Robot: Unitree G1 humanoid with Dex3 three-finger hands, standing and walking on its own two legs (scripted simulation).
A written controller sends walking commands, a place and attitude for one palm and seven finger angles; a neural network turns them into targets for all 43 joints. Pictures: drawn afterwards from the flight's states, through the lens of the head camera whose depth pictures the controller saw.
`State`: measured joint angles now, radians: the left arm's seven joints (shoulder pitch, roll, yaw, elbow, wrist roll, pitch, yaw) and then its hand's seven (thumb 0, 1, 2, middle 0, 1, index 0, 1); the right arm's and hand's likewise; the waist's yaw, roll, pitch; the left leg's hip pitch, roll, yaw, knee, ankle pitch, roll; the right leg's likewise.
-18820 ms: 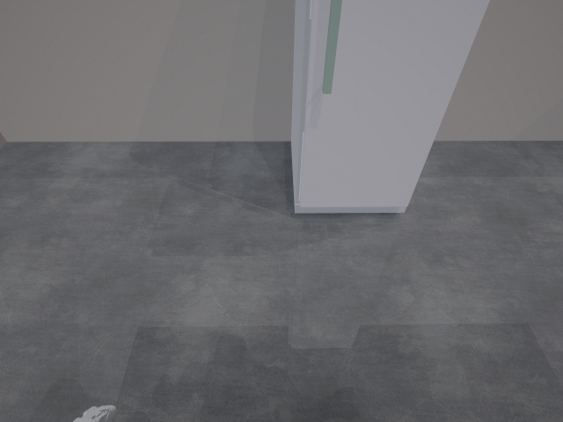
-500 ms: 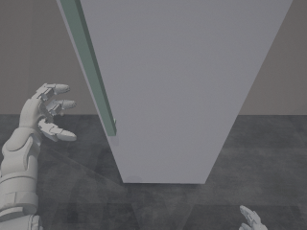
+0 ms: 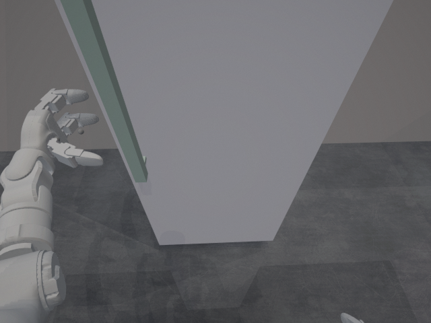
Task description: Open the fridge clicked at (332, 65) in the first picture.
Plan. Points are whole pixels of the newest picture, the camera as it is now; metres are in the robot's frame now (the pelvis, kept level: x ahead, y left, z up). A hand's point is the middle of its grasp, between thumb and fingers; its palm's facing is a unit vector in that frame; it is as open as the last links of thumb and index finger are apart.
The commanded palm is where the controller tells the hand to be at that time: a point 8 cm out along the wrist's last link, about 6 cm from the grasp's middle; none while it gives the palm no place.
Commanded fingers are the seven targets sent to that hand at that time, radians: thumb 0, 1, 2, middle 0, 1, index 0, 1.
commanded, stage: move the hooked fingers beside the handle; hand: left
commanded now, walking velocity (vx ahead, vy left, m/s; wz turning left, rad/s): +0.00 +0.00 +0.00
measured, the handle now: (115, 91) +0.48 +0.18 +0.18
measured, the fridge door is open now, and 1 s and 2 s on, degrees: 0 0 0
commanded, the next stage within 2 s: feel for the door with the fingertips in 0.74 s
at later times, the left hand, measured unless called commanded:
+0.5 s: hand (79, 134) +0.41 +0.24 +0.14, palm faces +0.04 -1.00 -0.01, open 14.0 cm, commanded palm +0.38 +0.29 +0.13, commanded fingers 0.00 -0.50 0.30 -0.30 -1.20 -0.30 -1.20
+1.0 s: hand (87, 135) +0.41 +0.23 +0.13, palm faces +0.02 -1.00 -0.01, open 14.0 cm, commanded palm +0.38 +0.27 +0.13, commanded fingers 0.00 -0.50 0.30 -0.30 -1.20 -0.30 -1.20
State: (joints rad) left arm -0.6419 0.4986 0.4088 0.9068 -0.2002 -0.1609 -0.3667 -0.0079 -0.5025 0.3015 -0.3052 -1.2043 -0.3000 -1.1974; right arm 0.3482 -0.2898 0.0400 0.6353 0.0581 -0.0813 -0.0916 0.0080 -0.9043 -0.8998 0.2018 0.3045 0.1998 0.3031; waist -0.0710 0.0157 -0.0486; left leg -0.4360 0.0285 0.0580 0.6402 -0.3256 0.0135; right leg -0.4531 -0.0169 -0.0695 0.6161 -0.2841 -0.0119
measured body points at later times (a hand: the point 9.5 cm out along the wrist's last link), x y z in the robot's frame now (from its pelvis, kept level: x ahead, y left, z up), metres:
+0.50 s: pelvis +0.01 +0.01 +0.00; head +0.04 +0.01 +0.45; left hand +0.40 +0.29 +0.14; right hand +0.11 -0.25 -0.10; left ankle +0.00 +0.11 -0.72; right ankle +0.01 -0.11 -0.72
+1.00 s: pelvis +0.01 +0.01 +0.00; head +0.04 +0.00 +0.45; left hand +0.41 +0.28 +0.14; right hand +0.10 -0.26 -0.11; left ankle +0.00 +0.11 -0.72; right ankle +0.01 -0.11 -0.72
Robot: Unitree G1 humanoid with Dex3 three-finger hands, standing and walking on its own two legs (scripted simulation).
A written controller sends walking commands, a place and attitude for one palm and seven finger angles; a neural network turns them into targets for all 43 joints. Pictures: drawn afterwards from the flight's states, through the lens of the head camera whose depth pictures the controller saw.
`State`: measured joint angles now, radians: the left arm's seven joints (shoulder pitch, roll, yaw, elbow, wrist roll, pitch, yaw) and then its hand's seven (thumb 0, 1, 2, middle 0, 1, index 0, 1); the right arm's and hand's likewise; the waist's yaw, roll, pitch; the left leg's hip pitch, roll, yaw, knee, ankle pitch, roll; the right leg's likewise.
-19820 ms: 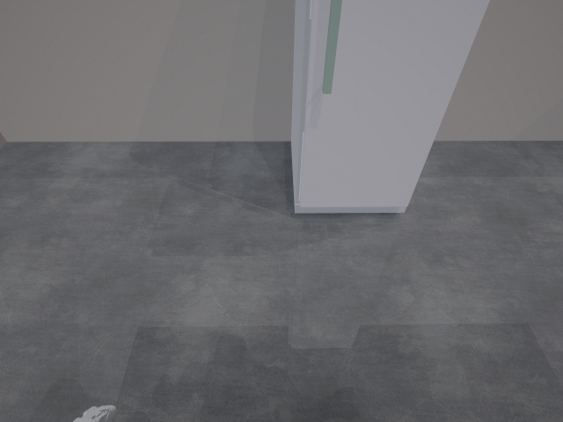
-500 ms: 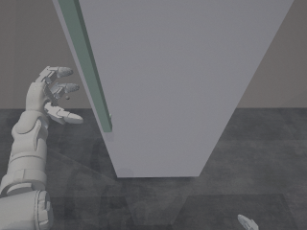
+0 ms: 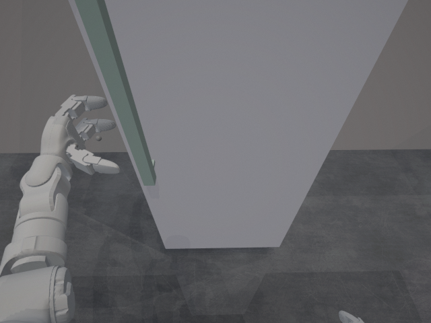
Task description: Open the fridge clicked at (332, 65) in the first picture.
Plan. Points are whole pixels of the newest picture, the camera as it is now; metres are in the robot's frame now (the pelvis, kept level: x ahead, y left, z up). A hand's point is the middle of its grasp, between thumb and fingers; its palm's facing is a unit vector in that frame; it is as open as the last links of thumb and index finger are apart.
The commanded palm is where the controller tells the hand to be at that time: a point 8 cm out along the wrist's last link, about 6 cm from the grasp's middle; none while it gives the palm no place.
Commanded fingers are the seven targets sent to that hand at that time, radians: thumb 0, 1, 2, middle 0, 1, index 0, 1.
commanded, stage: feel for the door with the fingertips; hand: left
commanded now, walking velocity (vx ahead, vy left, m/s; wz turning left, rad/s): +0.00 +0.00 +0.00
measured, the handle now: (127, 96) +0.47 +0.17 +0.18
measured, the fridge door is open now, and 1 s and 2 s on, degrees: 0 0 0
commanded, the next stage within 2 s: slide the fingers in behind the handle in 0.68 s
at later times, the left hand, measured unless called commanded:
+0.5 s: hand (104, 135) +0.41 +0.21 +0.14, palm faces +0.05 -1.00 -0.02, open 14.0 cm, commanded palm +0.39 +0.26 +0.13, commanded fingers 0.00 -0.50 0.30 -0.30 -1.20 -0.30 -1.20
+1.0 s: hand (108, 132) +0.43 +0.21 +0.13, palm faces +0.01 -1.00 +0.01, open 13.6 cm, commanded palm +0.40 +0.26 +0.13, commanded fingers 0.00 -0.50 0.30 -0.30 -1.20 -0.30 -1.20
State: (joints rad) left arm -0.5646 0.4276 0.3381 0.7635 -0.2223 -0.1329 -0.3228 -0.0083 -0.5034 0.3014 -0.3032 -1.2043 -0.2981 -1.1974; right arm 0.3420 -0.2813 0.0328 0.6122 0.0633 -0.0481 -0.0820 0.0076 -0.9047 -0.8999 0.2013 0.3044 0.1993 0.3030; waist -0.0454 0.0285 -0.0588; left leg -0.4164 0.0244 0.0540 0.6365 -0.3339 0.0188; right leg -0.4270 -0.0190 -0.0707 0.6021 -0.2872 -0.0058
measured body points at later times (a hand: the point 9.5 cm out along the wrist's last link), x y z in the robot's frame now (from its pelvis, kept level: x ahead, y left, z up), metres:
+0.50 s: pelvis -0.01 -0.01 +0.00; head +0.02 -0.01 +0.45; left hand +0.40 +0.27 +0.14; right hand +0.10 -0.27 -0.11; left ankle -0.01 +0.10 -0.73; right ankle +0.01 -0.12 -0.73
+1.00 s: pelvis -0.01 +0.00 +0.00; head +0.04 +0.01 +0.44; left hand +0.43 +0.27 +0.13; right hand +0.05 -0.26 -0.11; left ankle -0.01 +0.11 -0.73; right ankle +0.01 -0.12 -0.73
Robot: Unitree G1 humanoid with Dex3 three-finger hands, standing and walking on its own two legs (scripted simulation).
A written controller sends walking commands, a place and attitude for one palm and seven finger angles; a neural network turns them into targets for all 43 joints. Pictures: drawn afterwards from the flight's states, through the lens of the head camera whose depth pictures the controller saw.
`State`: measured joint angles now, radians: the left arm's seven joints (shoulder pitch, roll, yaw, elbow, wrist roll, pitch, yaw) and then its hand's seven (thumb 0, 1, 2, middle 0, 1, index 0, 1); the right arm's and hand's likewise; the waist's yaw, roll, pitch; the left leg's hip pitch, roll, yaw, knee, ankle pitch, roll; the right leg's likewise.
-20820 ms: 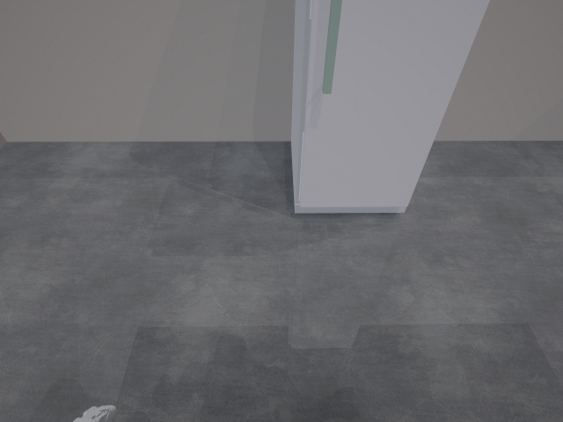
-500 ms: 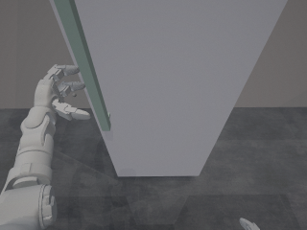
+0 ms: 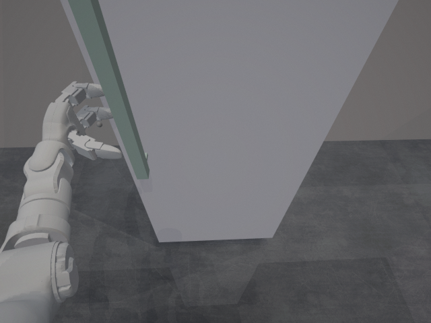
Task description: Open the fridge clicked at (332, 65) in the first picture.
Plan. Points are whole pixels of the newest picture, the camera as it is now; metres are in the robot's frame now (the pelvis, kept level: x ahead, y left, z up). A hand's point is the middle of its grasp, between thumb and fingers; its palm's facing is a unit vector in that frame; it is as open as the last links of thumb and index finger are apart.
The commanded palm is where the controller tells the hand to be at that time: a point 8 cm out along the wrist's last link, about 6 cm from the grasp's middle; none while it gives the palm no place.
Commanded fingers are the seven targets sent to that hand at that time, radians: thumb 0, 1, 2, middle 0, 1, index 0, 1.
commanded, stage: slide the fingers in behind the handle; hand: left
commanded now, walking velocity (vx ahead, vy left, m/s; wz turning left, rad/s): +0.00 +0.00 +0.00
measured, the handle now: (118, 86) +0.48 +0.17 +0.18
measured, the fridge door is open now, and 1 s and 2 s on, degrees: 0 0 0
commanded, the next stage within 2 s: grip the handle and tug to test in 1.60 s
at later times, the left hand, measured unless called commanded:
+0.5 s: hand (106, 128) +0.43 +0.20 +0.13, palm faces +0.02 -1.00 +0.01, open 14.0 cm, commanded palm +0.40 +0.24 +0.13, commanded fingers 0.00 -0.50 0.30 -0.30 -1.20 -0.30 -1.20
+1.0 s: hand (126, 126) +0.43 +0.16 +0.13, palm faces +0.04 -1.00 -0.02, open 13.9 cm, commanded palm +0.40 +0.21 +0.13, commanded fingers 0.00 -0.50 0.30 -0.30 -1.20 -0.30 -1.20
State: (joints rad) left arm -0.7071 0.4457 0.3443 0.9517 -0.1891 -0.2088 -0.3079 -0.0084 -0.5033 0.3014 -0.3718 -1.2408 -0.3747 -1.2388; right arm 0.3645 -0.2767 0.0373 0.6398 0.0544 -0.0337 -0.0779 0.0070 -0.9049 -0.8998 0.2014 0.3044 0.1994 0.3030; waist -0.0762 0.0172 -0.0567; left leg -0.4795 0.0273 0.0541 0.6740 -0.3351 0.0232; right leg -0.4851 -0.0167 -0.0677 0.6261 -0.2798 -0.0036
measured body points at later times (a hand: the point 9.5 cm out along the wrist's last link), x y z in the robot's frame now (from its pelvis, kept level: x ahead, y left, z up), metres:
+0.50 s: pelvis +0.01 +0.01 +0.00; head +0.04 +0.01 +0.45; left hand +0.42 +0.25 +0.13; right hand +0.12 -0.25 -0.10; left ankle +0.00 +0.10 -0.72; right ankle +0.02 -0.12 -0.72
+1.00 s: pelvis +0.01 -0.01 +0.00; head +0.04 -0.02 +0.45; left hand +0.43 +0.22 +0.13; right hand +0.11 -0.27 -0.11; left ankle +0.00 +0.10 -0.72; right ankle +0.02 -0.12 -0.72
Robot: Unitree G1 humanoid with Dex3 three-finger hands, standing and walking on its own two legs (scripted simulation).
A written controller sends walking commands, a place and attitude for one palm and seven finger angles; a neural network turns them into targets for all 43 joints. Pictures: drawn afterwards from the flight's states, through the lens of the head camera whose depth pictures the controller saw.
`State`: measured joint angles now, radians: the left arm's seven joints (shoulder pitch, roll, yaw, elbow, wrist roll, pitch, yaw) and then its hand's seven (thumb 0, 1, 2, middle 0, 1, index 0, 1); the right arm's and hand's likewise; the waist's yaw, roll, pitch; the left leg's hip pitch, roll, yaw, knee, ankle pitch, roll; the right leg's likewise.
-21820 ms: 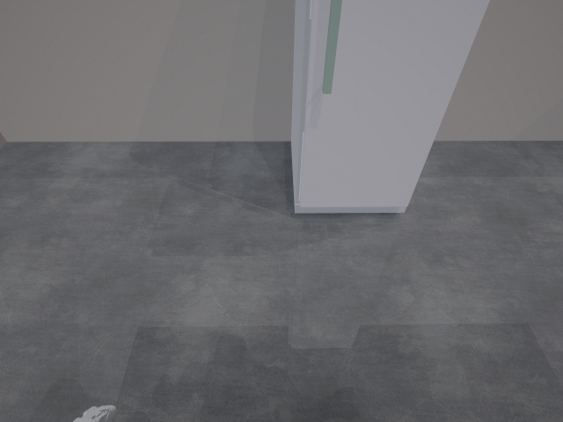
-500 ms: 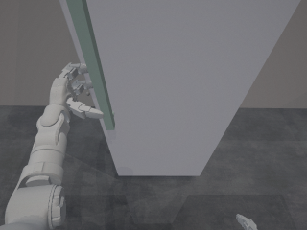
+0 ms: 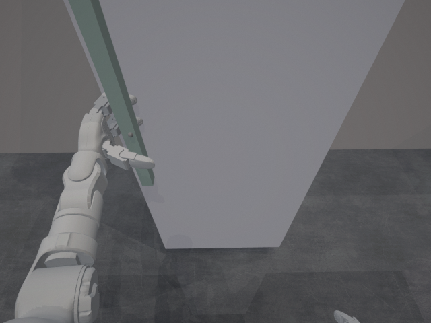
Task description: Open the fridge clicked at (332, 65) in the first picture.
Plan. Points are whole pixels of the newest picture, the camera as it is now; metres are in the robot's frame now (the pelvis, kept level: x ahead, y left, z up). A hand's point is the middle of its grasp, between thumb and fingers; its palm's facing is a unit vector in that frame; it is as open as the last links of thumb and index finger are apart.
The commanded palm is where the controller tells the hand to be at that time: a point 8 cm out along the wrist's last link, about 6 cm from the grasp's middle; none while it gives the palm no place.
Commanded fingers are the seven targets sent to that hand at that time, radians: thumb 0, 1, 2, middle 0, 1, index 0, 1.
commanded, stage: slide the fingers in behind the handle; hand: left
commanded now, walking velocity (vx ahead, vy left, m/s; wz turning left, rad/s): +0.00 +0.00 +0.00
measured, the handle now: (124, 96) +0.47 +0.18 +0.18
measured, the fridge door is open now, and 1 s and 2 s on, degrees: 0 0 0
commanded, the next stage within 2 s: grip the handle and tug to test in 0.60 s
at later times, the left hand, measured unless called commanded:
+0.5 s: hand (129, 141) +0.40 +0.17 +0.13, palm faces +0.03 -1.00 -0.01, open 14.2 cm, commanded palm +0.38 +0.22 +0.13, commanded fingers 0.00 -0.50 0.30 -0.30 -1.20 -0.30 -1.20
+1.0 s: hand (131, 137) +0.42 +0.17 +0.12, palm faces +0.02 -1.00 +0.00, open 11.8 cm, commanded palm +0.39 +0.22 +0.13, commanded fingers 0.00 0.25 0.62 -0.38 -1.31 -0.38 -1.31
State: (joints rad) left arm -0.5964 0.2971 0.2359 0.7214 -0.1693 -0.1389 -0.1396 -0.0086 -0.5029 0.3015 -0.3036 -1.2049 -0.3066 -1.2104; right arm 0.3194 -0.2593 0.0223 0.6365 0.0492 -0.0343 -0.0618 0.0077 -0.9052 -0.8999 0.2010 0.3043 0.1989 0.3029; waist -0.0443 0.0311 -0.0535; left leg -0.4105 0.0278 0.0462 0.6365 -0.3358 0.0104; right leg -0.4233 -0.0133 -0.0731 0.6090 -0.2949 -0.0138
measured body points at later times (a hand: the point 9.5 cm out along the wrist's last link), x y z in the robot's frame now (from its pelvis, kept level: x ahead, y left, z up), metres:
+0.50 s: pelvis -0.01 +0.00 +0.00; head +0.01 -0.01 +0.45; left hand +0.40 +0.22 +0.13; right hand +0.10 -0.26 -0.11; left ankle -0.01 +0.11 -0.73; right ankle +0.01 -0.11 -0.73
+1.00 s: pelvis -0.01 +0.01 +0.00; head +0.02 +0.01 +0.45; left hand +0.41 +0.22 +0.12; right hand +0.09 -0.24 -0.11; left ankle -0.01 +0.11 -0.73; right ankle +0.01 -0.11 -0.73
